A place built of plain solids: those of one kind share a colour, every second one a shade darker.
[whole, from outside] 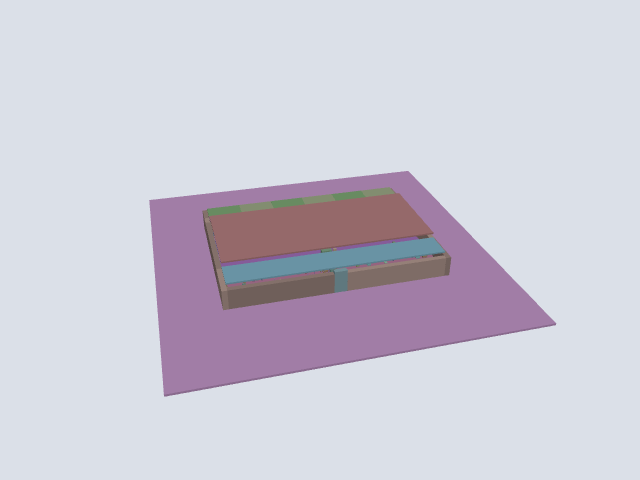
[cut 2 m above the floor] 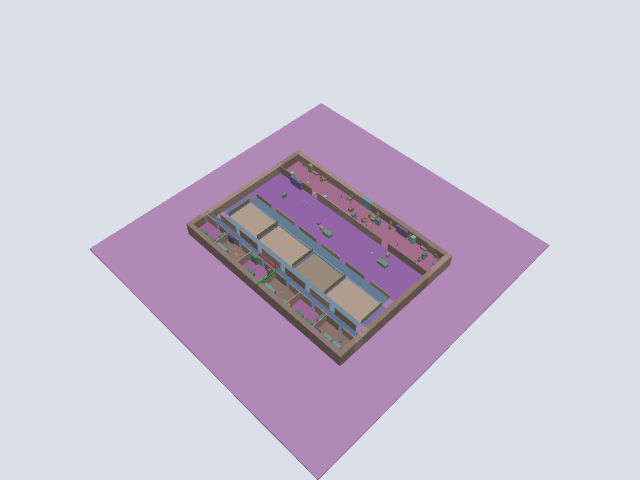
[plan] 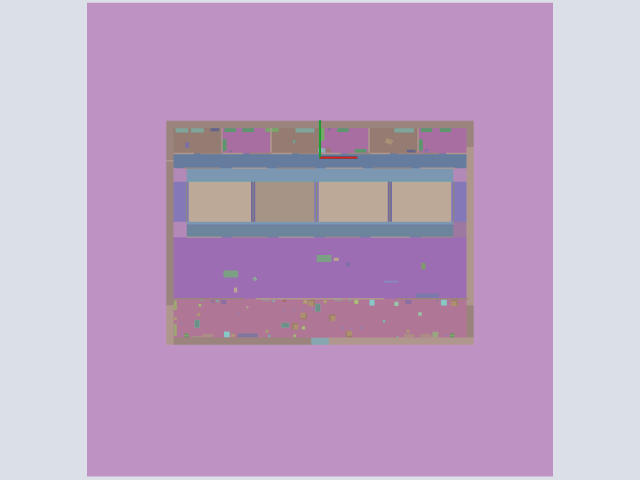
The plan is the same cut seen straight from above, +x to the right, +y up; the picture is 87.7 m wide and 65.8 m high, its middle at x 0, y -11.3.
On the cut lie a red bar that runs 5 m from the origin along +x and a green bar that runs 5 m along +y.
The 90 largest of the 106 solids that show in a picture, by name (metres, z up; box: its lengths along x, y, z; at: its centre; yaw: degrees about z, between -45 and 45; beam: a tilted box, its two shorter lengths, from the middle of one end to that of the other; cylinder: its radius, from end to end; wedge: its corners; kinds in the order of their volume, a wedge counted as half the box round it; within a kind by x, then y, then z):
{
 "ground_under_all_1": {"box": [63.87, 64.96, 0.4], "at": [0.0, -11.26, -0.75]},
 "wall_1": {"box": [1.0, 7.2, 3.94], "at": [-20.58, -22.06, 1.37]},
 "wall_2": {"box": [1.0, 19.71, 3.94], "at": [-20.58, -10.4, 1.37]},
 "wall_3": {"box": [1.0, 3.8, 3.94], "at": [-20.58, -0.45, 1.37]},
 "wall_4": {"box": [1.0, 5.4, 3.94], "at": [-20.58, 2.35, 1.37]},
 "wall_5": {"box": [2.99, 0.2, 3.94], "at": [-18.78, 0.55, 1.37]},
 "wall_6": {"box": [8.53, 1.0, 3.94], "at": [-16.81, 4.55, 1.37]},
 "wall_7": {"box": [5.04, 0.2, 3.94], "at": [-16.08, -1.45, 1.37]},
 "wall_8": {"box": [9.72, 0.2, 3.94], "at": [-15.42, -19.36, 1.37]},
 "wall_9": {"box": [2.99, 0.2, 3.94], "at": [-14.84, 0.55, 1.37]},
 "wall_10": {"box": [0.2, 3.8, 3.94], "at": [-13.45, 2.35, 1.37]},
 "wall_11": {"box": [2.99, 0.2, 3.94], "at": [-12.06, 0.55, 1.37]},
 "wall_12": {"box": [19.88, 1.0, 3.94], "at": [-11.14, -25.16, 1.37]},
 "wall_13": {"box": [8.53, 1.0, 3.94], "at": [-10.09, 4.55, 1.37]},
 "wall_14": {"box": [4.88, 0.2, 3.94], "at": [-9.67, -1.45, 1.37]},
 "wall_15": {"box": [5.78, 0.2, 3.94], "at": [-6.72, 0.55, 1.37]},
 "wall_16": {"box": [0.2, 3.8, 3.94], "at": [-6.72, 2.35, 1.37]},
 "wall_17": {"box": [2.99, 0.2, 3.94], "at": [-5.33, 0.55, 1.37]},
 "wall_18": {"box": [8.53, 1.0, 3.94], "at": [-3.36, 4.55, 1.37]},
 "wall_19": {"box": [5.25, 0.2, 3.94], "at": [-3.21, -1.45, 1.37]},
 "wall_20": {"box": [2.99, 0.2, 3.94], "at": [-1.39, 0.55, 1.37]},
 "wall_21": {"box": [17.72, 0.2, 3.94], "at": [0.0, -19.36, 1.37]},
 "wall_22": {"box": [5.78, 0.2, 3.94], "at": [0.0, 0.55, 1.37]},
 "wall_23": {"box": [0.2, 3.8, 3.94], "at": [0.0, 2.35, 1.37]},
 "wall_24": {"box": [8.53, 1.0, 3.94], "at": [3.36, 4.55, 1.37]},
 "wall_25": {"box": [5.06, 0.2, 3.94], "at": [3.4, -1.45, 1.37]},
 "wall_26": {"box": [0.2, 3.8, 3.94], "at": [6.72, 2.35, 1.37]},
 "wall_27": {"box": [2.99, 0.2, 3.94], "at": [8.12, 0.55, 1.37]},
 "wall_28": {"box": [5.11, 0.2, 3.94], "at": [9.93, -1.45, 1.37]},
 "wall_29": {"box": [8.53, 1.0, 3.94], "at": [10.09, 4.55, 1.37]},
 "wall_30": {"box": [19.88, 1.0, 3.94], "at": [11.14, -25.16, 1.37]},
 "wall_31": {"box": [2.99, 0.2, 3.94], "at": [12.06, 0.55, 1.37]},
 "wall_32": {"box": [0.2, 3.8, 3.94], "at": [13.45, 2.35, 1.37]},
 "wall_33": {"box": [9.72, 0.2, 3.94], "at": [15.42, -19.36, 1.37]},
 "wall_34": {"box": [4.77, 0.2, 3.94], "at": [16.16, -1.45, 1.37]},
 "wall_35": {"box": [8.53, 1.0, 3.94], "at": [16.81, 4.55, 1.37]},
 "wall_36": {"box": [2.99, 0.2, 3.94], "at": [18.78, 0.55, 1.37]},
 "wall_37": {"box": [1.0, 7.2, 3.94], "at": [20.58, -22.06, 1.37]},
 "wall_38": {"box": [1.0, 19.71, 3.94], "at": [20.58, -10.4, 1.37]},
 "wall_39": {"box": [1.0, 3.8, 3.94], "at": [20.58, -0.45, 1.37]},
 "wall_40": {"box": [1.0, 5.4, 3.94], "at": [20.58, 2.35, 1.37]},
 "floor_yard_1": {"box": [40.35, 8.45, 1.14], "at": [0.0, -15.13, -0.03]},
 "floor_lobby_1": {"box": [40.35, 5.4, 1.14], "at": [0.0, -22.06, -0.03]},
 "ceil_hall_1": {"box": [40.35, 17.91, 0.3], "at": [0.0, -10.4, 5.09]},
 "floor_plot_1": {"box": [8.5, 5.51, 1.14], "at": [-13.72, -6.05, -0.03]},
 "floor_plot_2": {"box": [8.1, 5.51, 0.9], "at": [-4.83, -6.05, -0.15]},
 "floor_plot_3": {"box": [9.45, 5.51, 0.94], "at": [4.55, -6.05, -0.13]},
 "floor_plot_4": {"box": [8.1, 5.51, 1.14], "at": [13.93, -6.05, -0.03]},
 "floor_walkway_1": {"box": [36.55, 1.48, 1.14], "at": [0.0, -10.17, -0.03]},
 "floor_walkway_2": {"box": [36.55, 0.36, 1.14], "at": [0.0, -8.99, -0.03]},
 "floor_walkway_3": {"box": [36.55, 1.73, 1.14], "at": [0.0, -2.31, -0.03]},
 "floor_back_corridor_1": {"box": [40.35, 2.0, 1.14], "at": [0.0, -0.45, -0.03]},
 "floor_office_1": {"box": [6.73, 3.6, 1.14], "at": [-16.81, 2.35, -0.03]},
 "floor_office_2": {"box": [6.73, 3.6, 1.14], "at": [-3.36, 2.35, -0.03]},
 "floor_office_3": {"box": [6.73, 3.6, 1.14], "at": [10.09, 2.35, -0.03]},
 "floor_store_1": {"box": [6.73, 3.6, 1.14], "at": [-10.09, 2.35, -0.03]},
 "floor_store_2": {"box": [6.73, 3.6, 1.14], "at": [3.36, 2.35, -0.03]},
 "floor_store_3": {"box": [6.73, 3.6, 1.14], "at": [16.81, 2.35, -0.03]},
 "ceil_lobby_1": {"box": [40.35, 5.4, 0.3], "at": [0.0, -22.06, 4.09]},
 "floor_baulk_1": {"box": [2.2, 5.51, 1.14], "at": [-19.07, -6.05, -0.03]},
 "floor_baulk_2": {"box": [0.6, 5.51, 1.14], "at": [-9.18, -6.05, -0.03]},
 "floor_baulk_3": {"box": [0.6, 5.51, 1.14], "at": [-0.47, -6.05, -0.03]},
 "floor_baulk_4": {"box": [0.6, 5.51, 1.14], "at": [9.57, -6.05, -0.03]},
 "floor_baulk_5": {"box": [2.2, 5.51, 1.14], "at": [19.07, -6.05, -0.03]},
 "ceil_office_1": {"box": [6.73, 3.6, 0.3], "at": [-16.81, 2.35, 3.94]},
 "ceil_office_2": {"box": [6.73, 3.6, 0.3], "at": [-3.36, 2.35, 3.94]},
 "ceil_office_3": {"box": [6.73, 3.6, 0.3], "at": [10.09, 2.35, 3.94]},
 "ceil_store_1": {"box": [6.73, 3.6, 0.3], "at": [-10.09, 2.35, 3.94]},
 "ceil_store_2": {"box": [6.73, 3.6, 0.3], "at": [3.36, 2.35, 3.94]},
 "ceil_store_3": {"box": [6.73, 3.6, 0.3], "at": [16.81, 2.35, 3.94]},
 "floor_walkway_end_1": {"box": [1.9, 2.1, 1.14], "at": [-19.23, -9.86, -0.03]},
 "floor_walkway_end_2": {"box": [1.9, 1.85, 1.14], "at": [-19.23, -2.38, -0.03]},
 "floor_walkway_end_3": {"box": [1.9, 2.1, 1.14], "at": [19.23, -9.86, -0.03]},
 "floor_walkway_end_4": {"box": [1.9, 1.85, 1.14], "at": [19.23, -2.38, -0.03]},
 "shelves_store_1": {"box": [1.6, 0.5, 2.0], "at": [-12.3, 3.77, 1.54]},
 "shelves_store_2": {"box": [1.6, 0.5, 2.0], "at": [-9.85, 3.77, 1.54]},
 "shelves_store_3": {"box": [1.6, 0.5, 2.0], "at": [3.15, 3.77, 1.54]},
 "shelves_store_4": {"box": [1.6, 0.5, 2.0], "at": [5.58, 0.93, 1.54]},
 "shelves_store_5": {"box": [0.5, 1.6, 2.0], "at": [13.83, 1.7, 1.54]},
 "shelves_store_6": {"box": [1.6, 0.5, 2.0], "at": [14.6, 3.77, 1.54]},
 "shelves_store_7": {"box": [1.6, 0.5, 2.0], "at": [17.2, 3.77, 1.54]},
 "floor_walkway_warn_far_1": {"box": [36.55, 0.26, 1.14], "at": [0.0, -9.3, -0.03]},
 "cabinets_office_1": {"box": [1.75, 0.6, 2.0], "at": [-18.95, 3.72, 1.54]},
 "cabinets_office_2": {"box": [1.75, 0.6, 2.0], "at": [-16.8, 3.72, 1.54]},
 "cabinets_office_3": {"box": [2.6, 0.6, 2.0], "at": [-2.08, 3.72, 1.54]},
 "cabinets_office_4": {"box": [2.7, 0.6, 2.0], "at": [11.53, 3.72, 1.54]},
 "door_leaf_1": {"box": [2.4, 0.97, 4.41], "at": [0.0, -25.18, 1.6]},
 "floor_walkway_warn_near_1": {"box": [36.55, 0.12, 1.14], "at": [0.0, -3.24, -0.03]},
 "cabinets_hall_1": {"box": [3.15, 0.6, 2.0], "at": [14.7, -18.93, 1.54]},
 "lockers_lobby_1": {"box": [2.75, 0.5, 1.8], "at": [-9.9, -24.38, 1.44]}
}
